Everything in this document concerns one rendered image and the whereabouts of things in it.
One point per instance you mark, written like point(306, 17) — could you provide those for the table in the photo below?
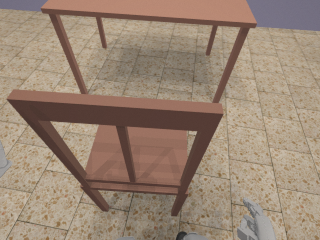
point(227, 13)

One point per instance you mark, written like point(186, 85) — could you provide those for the robot left hand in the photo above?
point(5, 164)

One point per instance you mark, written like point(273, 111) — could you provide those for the robot right hand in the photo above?
point(260, 228)

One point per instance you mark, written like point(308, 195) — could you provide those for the chair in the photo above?
point(140, 145)

